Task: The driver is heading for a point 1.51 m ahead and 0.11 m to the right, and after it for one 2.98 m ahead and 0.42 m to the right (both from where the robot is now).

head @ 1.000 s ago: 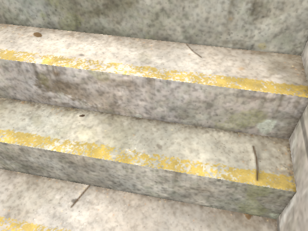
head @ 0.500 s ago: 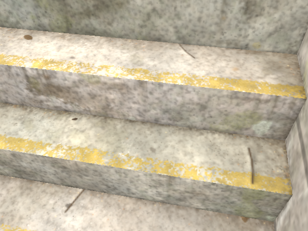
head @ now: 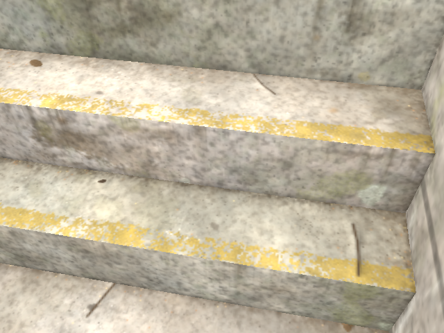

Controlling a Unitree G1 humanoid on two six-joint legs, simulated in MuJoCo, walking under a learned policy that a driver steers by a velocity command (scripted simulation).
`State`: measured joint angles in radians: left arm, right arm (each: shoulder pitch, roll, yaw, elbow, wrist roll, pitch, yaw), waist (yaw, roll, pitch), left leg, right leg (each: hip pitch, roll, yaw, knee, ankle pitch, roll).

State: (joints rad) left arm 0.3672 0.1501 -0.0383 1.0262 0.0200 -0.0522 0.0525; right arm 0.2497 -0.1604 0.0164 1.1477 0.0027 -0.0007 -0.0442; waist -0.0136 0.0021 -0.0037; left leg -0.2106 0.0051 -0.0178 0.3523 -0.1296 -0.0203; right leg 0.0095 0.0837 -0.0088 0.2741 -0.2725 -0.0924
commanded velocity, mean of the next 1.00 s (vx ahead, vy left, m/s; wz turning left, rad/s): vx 0.32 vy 0.00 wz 0.00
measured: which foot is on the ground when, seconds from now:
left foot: down 0.00-1.00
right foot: down 0.00-1.00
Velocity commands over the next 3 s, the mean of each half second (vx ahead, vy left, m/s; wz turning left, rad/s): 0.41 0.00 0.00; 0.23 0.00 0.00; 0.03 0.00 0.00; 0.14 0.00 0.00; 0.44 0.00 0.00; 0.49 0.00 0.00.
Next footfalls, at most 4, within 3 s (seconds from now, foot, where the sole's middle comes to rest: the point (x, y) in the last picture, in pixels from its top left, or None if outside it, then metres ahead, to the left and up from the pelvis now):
none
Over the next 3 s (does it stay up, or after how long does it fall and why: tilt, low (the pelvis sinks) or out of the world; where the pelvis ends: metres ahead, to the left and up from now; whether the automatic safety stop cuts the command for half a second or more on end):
stays up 0.00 0.01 0.01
